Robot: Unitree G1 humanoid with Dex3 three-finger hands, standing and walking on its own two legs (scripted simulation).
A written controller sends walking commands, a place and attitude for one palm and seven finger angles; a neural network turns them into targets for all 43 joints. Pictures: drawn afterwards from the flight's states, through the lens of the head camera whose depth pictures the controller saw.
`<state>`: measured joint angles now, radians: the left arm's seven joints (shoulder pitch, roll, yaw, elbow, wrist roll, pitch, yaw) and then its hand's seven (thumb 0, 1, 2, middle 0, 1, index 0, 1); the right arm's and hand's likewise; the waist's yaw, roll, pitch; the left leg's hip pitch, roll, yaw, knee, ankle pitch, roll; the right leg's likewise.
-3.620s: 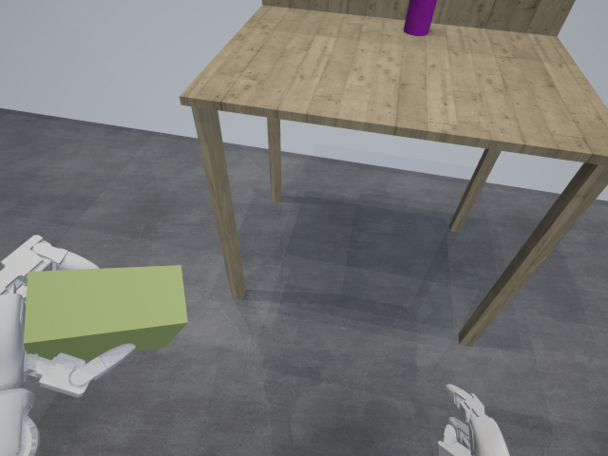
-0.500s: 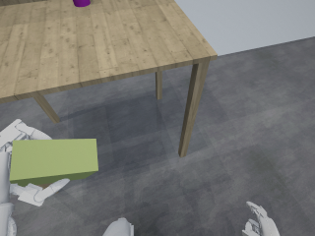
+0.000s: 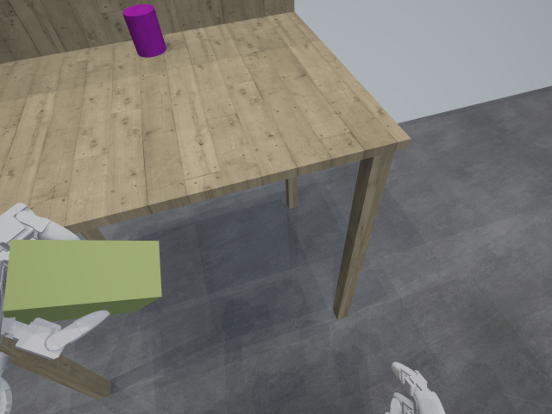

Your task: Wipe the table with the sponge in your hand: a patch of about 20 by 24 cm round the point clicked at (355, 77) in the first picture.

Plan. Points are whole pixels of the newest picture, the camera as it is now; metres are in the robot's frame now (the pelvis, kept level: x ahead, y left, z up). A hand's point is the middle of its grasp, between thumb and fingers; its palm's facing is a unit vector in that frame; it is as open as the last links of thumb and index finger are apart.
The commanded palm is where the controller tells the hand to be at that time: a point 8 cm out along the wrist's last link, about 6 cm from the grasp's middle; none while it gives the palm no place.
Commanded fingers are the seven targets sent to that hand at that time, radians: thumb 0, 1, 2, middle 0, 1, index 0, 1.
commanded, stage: take the last steps up to it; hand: left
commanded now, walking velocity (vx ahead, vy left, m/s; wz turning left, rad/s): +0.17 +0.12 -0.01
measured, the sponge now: (106, 281) +0.23 +0.20 +0.15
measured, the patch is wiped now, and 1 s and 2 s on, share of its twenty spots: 0.00 0.00 0.00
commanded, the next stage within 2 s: come to a stop and stand still in 0.18 s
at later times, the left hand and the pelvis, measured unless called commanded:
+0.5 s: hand (40, 214) +0.30 +0.30 +0.18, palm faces +0.41 -0.80 -0.44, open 10.4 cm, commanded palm +0.23 +0.33 +0.19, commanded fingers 0.00 0.10 1.30 -1.20 -1.60 -1.20 -1.60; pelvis +0.07 +0.05 +0.00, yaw -1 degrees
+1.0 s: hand (90, 282) +0.22 +0.21 +0.17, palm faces +0.36 -0.82 -0.45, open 10.4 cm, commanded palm +0.17 +0.26 +0.19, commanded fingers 0.00 0.10 1.30 -1.20 -1.60 -1.20 -1.60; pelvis +0.00 -0.02 +0.01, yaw -1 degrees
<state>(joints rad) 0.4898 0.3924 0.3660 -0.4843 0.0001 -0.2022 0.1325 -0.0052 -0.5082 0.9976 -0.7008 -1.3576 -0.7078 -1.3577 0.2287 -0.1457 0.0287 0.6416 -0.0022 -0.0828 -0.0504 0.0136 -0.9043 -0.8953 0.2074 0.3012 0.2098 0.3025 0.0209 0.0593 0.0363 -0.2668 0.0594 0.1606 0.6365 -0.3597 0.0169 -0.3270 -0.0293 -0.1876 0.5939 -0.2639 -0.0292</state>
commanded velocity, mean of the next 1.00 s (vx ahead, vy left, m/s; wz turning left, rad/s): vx -0.01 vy -0.03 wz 0.00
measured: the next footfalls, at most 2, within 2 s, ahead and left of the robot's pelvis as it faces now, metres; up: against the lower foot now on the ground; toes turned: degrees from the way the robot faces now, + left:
left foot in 0.40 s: +0.17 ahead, +0.18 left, +0.00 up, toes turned +8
right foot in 0.78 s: +0.07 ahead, -0.08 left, +0.00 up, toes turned -7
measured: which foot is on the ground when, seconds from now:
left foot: down 0.00-0.00, up 0.02-0.38, down 0.40-0.80, up 0.82-1.00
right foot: down 0.00-0.42, up 0.44-0.76, down 0.78-1.00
